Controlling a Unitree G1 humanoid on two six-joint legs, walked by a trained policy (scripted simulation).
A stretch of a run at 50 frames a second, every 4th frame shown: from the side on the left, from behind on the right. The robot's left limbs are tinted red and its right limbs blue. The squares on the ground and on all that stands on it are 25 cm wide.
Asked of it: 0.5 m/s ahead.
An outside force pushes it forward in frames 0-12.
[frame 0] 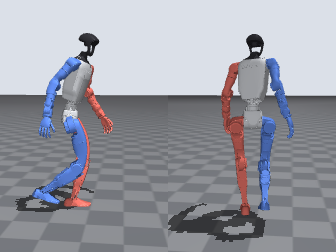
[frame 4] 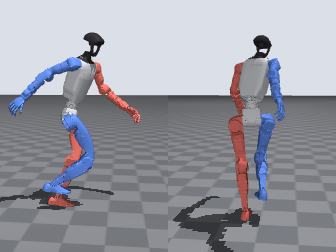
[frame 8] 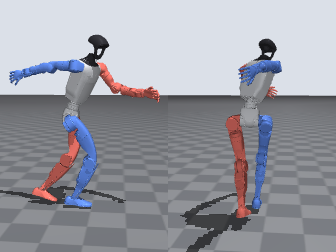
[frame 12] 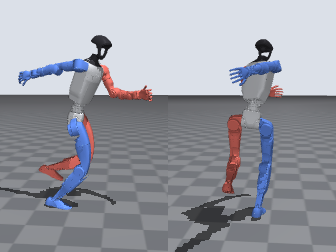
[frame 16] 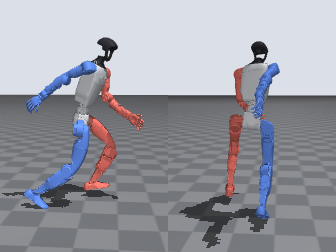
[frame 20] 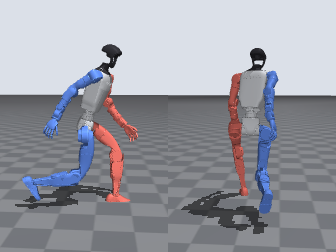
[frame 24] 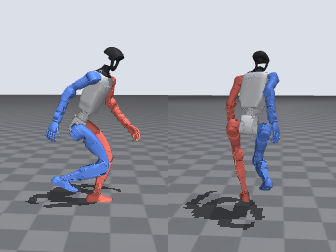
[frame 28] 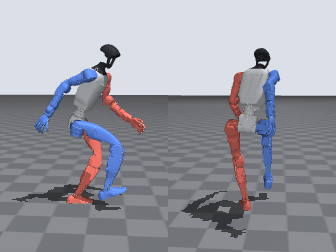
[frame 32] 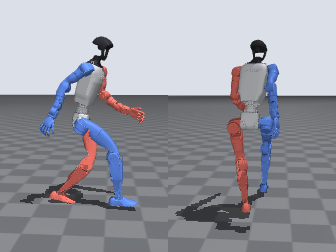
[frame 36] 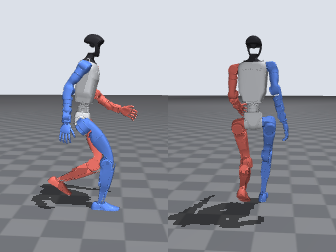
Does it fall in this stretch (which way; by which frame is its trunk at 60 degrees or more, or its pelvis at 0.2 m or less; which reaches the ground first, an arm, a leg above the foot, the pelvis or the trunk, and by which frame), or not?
no
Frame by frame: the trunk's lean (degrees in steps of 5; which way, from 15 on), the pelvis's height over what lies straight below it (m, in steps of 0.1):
0: 15 forward, 0.8
4: 20 forward and to its right, 0.8
8: 25 forward and to its right, 0.8
12: 25 forward, 0.7
16: 25 forward, 0.7
20: 20 forward, 0.7
24: 25 forward, 0.7
28: 30 forward, 0.7
32: 20 forward, 0.7
36: 10, 0.7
